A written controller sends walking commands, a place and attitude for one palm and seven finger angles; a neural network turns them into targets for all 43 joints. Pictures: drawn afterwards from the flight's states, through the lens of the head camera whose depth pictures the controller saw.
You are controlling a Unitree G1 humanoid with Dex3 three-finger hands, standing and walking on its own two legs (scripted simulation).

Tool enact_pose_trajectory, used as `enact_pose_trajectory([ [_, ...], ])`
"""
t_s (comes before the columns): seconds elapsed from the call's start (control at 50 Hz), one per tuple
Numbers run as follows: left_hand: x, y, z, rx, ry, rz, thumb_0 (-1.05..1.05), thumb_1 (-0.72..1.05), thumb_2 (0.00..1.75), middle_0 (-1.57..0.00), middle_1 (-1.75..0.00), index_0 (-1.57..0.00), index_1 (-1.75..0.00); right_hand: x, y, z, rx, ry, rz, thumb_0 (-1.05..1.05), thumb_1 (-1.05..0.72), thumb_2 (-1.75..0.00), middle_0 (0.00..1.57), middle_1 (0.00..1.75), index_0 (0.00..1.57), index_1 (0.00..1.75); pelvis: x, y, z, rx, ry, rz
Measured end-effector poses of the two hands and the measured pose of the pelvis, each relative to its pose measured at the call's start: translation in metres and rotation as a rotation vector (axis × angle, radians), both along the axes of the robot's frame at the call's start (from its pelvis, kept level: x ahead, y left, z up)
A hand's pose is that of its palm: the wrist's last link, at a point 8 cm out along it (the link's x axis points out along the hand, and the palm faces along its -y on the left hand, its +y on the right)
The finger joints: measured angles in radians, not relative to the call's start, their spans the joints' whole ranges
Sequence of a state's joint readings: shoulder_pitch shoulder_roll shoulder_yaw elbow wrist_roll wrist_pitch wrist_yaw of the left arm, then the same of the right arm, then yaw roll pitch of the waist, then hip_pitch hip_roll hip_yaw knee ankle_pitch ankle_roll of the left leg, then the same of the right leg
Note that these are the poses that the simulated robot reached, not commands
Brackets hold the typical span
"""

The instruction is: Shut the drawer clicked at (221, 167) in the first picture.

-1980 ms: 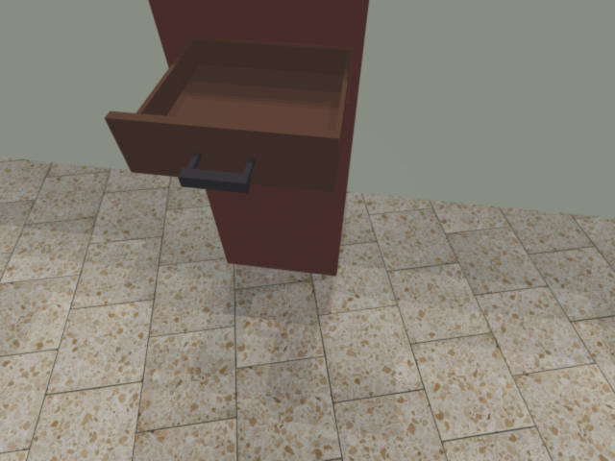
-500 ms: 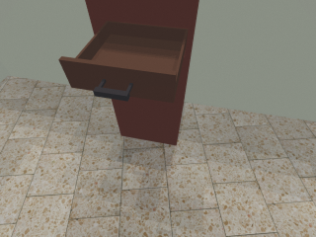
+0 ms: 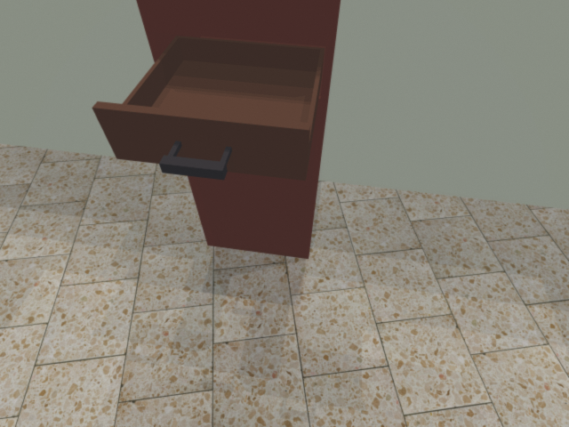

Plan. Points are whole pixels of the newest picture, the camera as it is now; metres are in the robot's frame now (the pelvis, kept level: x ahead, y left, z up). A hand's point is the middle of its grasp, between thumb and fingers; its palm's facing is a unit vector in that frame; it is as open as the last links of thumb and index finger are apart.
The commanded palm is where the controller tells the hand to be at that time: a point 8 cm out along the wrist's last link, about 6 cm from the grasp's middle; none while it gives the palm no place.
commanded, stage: take the last steps up to it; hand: left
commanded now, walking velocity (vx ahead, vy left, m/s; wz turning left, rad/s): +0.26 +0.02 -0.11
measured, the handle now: (197, 158) +0.53 +0.19 +0.05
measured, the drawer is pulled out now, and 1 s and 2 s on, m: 0.30 0.30 0.30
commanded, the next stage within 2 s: come to a stop and stand still in 0.46 s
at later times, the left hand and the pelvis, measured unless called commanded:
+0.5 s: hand (193, 414) +0.17 +0.16 -0.18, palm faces +0.01 -0.98 -0.20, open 7.3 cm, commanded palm none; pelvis +0.12 -0.02 +0.00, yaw -1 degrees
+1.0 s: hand (197, 356) +0.26 +0.17 -0.17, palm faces +0.03 -0.97 -0.26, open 7.4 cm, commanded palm none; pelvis +0.20 -0.02 +0.00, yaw -1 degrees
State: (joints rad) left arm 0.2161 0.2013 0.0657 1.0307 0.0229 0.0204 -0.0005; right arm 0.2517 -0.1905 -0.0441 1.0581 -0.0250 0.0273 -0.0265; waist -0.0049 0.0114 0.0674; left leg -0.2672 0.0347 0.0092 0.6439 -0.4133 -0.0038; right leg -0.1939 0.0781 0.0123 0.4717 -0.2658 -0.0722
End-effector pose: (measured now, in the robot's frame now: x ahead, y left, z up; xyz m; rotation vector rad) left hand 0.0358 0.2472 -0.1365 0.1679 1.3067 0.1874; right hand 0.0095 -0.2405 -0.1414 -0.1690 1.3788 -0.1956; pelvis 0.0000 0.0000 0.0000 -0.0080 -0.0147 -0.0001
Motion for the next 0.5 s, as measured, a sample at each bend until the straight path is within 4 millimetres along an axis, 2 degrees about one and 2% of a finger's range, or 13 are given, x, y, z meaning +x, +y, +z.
enact_pose_trajectory([
  [0.1, 0.001, 0.008, -0.008, -0.027, 0.028, 0.014, 0.00, 0.91, 0.90, -0.20, -0.30, -0.20, -0.30, 0.013, 0.009, 0.002, -0.017, -0.028, 0.007, 0.00, -0.90, -0.90, 0.20, 0.30, 0.20, 0.30, 0.016, 0.013, -0.003, 0.002, -0.007, -0.006],
  [0.16, 0.009, 0.010, -0.010, -0.029, 0.070, -0.012, 0.00, 0.91, 0.90, -0.20, -0.30, -0.20, -0.30, 0.013, 0.017, 0.002, -0.007, -0.026, -0.011, 0.00, -0.90, -0.90, 0.20, 0.30, 0.20, 0.30, 0.027, 0.015, -0.003, 0.014, -0.008, -0.028],
  [0.22, 0.032, 0.006, -0.004, -0.035, 0.067, -0.033, 0.00, 0.91, 0.90, -0.20, -0.30, -0.20, -0.30, 0.006, 0.023, 0.005, 0.017, 0.016, -0.028, 0.00, -0.90, -0.90, 0.20, 0.30, 0.20, 0.30, 0.039, 0.012, 0.002, 0.014, -0.001, -0.031],
  [0.28, 0.064, -0.003, 0.002, -0.038, 0.029, -0.054, 0.01, 0.91, 0.90, -0.20, -0.30, -0.20, -0.30, -0.001, 0.026, 0.005, 0.046, 0.087, -0.039, 0.00, -0.90, -0.90, 0.20, 0.30, 0.20, 0.30, 0.053, 0.006, 0.006, 0.005, 0.006, -0.030],
  [0.36, 0.106, -0.018, -0.003, -0.024, -0.036, -0.074, 0.00, 0.91, 0.90, -0.20, -0.30, -0.20, -0.30, -0.003, 0.020, -0.007, 0.082, 0.170, -0.075, 0.00, -0.90, -0.90, 0.20, 0.30, 0.20, 0.30, 0.078, -0.011, -0.005, 0.020, 0.013, -0.031],
  [0.42, 0.122, -0.028, -0.007, -0.017, -0.049, -0.056, 0.00, 0.91, 0.90, -0.20, -0.30, -0.20, -0.30, 0.013, 0.010, -0.014, 0.083, 0.203, -0.077, 0.00, -0.90, -0.90, 0.20, 0.30, 0.20, 0.30, 0.093, -0.016, -0.010, 0.001, 0.005, -0.016],
  [0.5, 0.126, -0.036, -0.010, -0.032, 0.003, -0.032, 0.00, 0.91, 0.90, -0.20, -0.30, -0.20, -0.30, 0.066, -0.001, -0.006, 0.048, 0.131, -0.068, 0.01, -0.90, -0.90, 0.20, 0.30, 0.20, 0.30, 0.116, -0.017, -0.004, -0.002, 0.008, -0.011],
])
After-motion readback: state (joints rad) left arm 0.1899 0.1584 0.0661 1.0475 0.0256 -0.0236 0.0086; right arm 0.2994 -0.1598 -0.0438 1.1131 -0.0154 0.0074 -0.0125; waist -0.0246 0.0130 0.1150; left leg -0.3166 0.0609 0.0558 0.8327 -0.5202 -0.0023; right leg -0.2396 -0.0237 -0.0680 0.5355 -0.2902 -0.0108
